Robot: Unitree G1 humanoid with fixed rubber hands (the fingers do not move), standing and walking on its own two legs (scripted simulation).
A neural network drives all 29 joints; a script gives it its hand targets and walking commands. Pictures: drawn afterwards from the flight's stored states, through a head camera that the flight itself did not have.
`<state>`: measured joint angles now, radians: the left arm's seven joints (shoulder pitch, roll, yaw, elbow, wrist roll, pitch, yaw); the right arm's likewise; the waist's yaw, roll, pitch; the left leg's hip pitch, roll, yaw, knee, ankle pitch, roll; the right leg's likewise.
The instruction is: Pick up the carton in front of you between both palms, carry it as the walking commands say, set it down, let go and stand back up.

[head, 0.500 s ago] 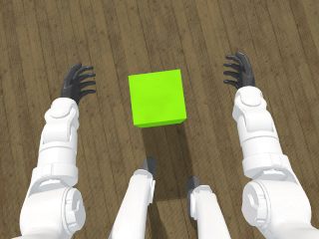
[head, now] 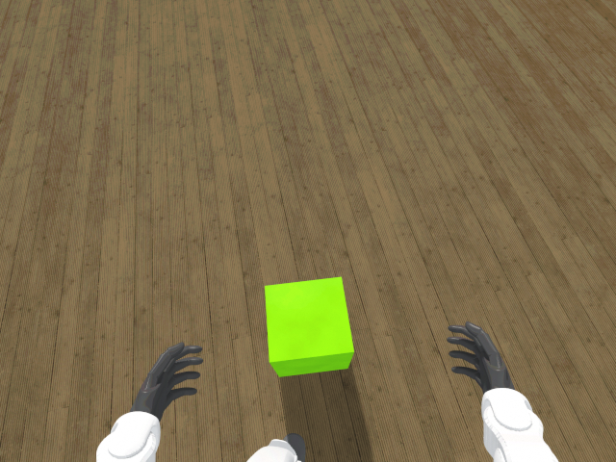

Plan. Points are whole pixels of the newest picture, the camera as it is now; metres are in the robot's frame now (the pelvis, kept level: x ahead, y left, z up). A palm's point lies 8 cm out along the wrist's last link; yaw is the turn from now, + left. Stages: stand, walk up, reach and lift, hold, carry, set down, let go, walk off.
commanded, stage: let go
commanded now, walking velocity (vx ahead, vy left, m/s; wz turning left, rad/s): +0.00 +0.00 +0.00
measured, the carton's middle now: (308, 329) +0.45 +0.08 -0.63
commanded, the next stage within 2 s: stand in 0.70 s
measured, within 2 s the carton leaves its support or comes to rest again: neither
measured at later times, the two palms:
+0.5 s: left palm (181, 408) +0.19 +0.19 -0.05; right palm (588, 458) +0.19 -0.27 -0.05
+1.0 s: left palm (122, 425) +0.17 +0.28 -0.09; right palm out of the picture +0.16 -0.30 -0.06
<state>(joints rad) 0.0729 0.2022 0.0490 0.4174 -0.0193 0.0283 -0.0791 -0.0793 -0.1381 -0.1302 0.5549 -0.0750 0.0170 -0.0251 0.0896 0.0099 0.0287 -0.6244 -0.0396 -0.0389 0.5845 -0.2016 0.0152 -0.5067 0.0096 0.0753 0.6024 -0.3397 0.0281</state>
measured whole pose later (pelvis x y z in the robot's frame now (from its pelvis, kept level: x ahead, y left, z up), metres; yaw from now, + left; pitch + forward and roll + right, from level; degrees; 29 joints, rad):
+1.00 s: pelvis +0.03 -0.01 +0.01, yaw -1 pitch +1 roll +0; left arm 0.24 0.35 0.06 0.64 0.04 0.02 0.01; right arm 0.18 -0.32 -0.05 0.75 -0.04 0.01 -0.01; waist 0.00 -0.06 0.00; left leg -0.28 -0.02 -0.02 0.55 -0.29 0.01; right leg -0.14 0.01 0.08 0.50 -0.37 0.02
